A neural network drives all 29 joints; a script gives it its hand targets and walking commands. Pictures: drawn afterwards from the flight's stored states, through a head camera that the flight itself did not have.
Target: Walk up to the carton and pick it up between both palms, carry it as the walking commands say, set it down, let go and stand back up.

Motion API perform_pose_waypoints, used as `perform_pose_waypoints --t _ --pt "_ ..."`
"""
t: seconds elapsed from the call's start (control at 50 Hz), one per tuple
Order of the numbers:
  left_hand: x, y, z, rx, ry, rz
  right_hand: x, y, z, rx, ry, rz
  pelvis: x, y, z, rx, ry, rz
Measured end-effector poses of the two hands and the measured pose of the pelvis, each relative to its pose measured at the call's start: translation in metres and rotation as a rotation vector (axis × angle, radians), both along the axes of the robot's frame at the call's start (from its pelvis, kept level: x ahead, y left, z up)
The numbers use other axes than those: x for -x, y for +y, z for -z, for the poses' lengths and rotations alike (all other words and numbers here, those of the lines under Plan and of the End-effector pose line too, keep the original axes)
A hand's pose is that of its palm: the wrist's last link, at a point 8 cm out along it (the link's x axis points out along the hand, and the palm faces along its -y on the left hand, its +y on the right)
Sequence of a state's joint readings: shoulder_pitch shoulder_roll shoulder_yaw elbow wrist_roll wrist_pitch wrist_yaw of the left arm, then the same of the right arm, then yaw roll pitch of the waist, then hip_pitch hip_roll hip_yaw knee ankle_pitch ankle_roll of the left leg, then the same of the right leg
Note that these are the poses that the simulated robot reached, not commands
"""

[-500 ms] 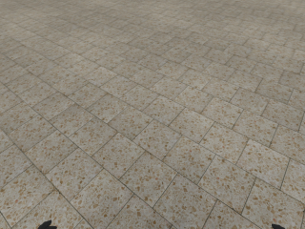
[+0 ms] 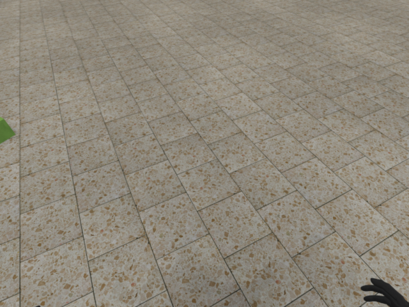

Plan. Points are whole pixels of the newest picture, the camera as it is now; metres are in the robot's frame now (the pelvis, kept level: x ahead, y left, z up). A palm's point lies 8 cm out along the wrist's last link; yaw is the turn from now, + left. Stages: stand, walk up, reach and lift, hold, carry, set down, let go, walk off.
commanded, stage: walk up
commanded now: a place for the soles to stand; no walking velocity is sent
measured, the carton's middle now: out of the picture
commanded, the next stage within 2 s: none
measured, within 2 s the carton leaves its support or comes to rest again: neither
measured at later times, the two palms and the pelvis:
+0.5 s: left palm out of the picture +0.01 +0.38 -0.05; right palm (240, 153) +0.54 -0.12 -0.05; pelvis +0.19 +0.05 +0.00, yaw +23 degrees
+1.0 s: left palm out of the picture +0.33 +0.55 -0.06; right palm (203, 130) +0.72 -0.02 -0.11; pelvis +0.45 +0.20 -0.02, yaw +38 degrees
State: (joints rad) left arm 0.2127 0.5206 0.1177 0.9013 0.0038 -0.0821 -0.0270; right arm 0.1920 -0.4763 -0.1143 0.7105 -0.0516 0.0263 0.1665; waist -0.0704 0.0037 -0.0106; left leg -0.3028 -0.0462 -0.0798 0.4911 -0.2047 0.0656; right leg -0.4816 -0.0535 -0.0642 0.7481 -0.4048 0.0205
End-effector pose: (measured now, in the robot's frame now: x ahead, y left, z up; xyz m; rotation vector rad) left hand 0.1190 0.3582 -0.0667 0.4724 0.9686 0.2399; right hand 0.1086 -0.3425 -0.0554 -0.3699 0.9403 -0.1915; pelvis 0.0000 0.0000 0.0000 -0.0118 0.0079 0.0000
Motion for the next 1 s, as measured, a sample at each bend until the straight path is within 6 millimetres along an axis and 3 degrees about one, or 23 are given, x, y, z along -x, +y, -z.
perform_pose_waypoints --t 0.06,0.12,0.18,0.26,0.4,0.48,0.54,0.58,0.62,0.76,0.82,0.88,0.94,1.0 --pt "0.011 0.003 -0.008 -0.028 -0.003 -0.082 -0.047 -0.003 0.006 -0.015 -0.013 -0.056 -0.025 -0.007 0.001 -0.003 0.000 -0.048" --pt "0.035 0.012 -0.013 -0.104 -0.006 -0.164 -0.111 0.001 0.014 -0.011 -0.046 -0.142 -0.050 -0.015 0.010 -0.020 0.005 -0.096" --pt "0.065 0.014 -0.026 -0.137 0.017 -0.277 -0.171 0.020 0.014 -0.033 -0.053 -0.242 -0.072 -0.014 0.005 -0.004 0.005 -0.161" --pt "0.088 0.013 -0.040 -0.150 0.044 -0.384 -0.241 0.055 0.009 -0.078 -0.059 -0.365 -0.101 -0.009 -0.004 0.001 0.001 -0.236" --pt "0.107 0.010 -0.037 -0.104 0.146 -0.528 -0.353 0.141 -0.001 -0.136 -0.101 -0.516 -0.153 0.017 -0.009 -0.004 0.003 -0.340" --pt "0.107 0.019 -0.025 -0.066 0.213 -0.600 -0.416 0.206 -0.003 -0.151 -0.127 -0.602 -0.186 0.043 -0.003 0.003 0.008 -0.392" --pt "0.101 0.035 -0.010 -0.043 0.255 -0.650 -0.463 0.260 -0.003 -0.146 -0.159 -0.664 -0.213 0.071 0.007 0.003 0.016 -0.426" --pt "0.089 0.052 0.002 -0.027 0.265 -0.671 -0.487 0.287 0.000 -0.120 -0.182 -0.681 -0.230 0.091 0.015 -0.014 0.015 -0.447" --pt "0.059 0.067 0.009 -0.003 0.230 -0.658 -0.497 0.296 0.006 -0.093 -0.167 -0.658 -0.245 0.107 0.015 -0.015 0.012 -0.472" --pt "-0.076 0.120 0.012 0.049 0.083 -0.543 -0.489 0.271 0.020 -0.007 0.033 -0.557 -0.316 0.146 0.002 -0.040 0.013 -0.535" --pt "-0.133 0.143 0.009 0.041 0.050 -0.499 -0.500 0.261 0.025 0.011 0.075 -0.529 -0.351 0.159 0.003 -0.049 0.009 -0.551" --pt "-0.187 0.166 0.006 0.005 -0.005 -0.481 -0.527 0.259 0.037 0.027 0.100 -0.523 -0.391 0.173 0.012 -0.051 0.000 -0.579" --pt "-0.214 0.185 0.001 -0.053 -0.058 -0.516 -0.565 0.279 0.053 0.041 0.116 -0.564 -0.424 0.186 0.022 -0.033 -0.011 -0.620" --pt "-0.216 0.194 -0.010 -0.064 -0.063 -0.588 -0.607 0.320 0.054 0.027 0.118 -0.635 -0.451 0.205 0.015 -0.007 -0.024 -0.659"
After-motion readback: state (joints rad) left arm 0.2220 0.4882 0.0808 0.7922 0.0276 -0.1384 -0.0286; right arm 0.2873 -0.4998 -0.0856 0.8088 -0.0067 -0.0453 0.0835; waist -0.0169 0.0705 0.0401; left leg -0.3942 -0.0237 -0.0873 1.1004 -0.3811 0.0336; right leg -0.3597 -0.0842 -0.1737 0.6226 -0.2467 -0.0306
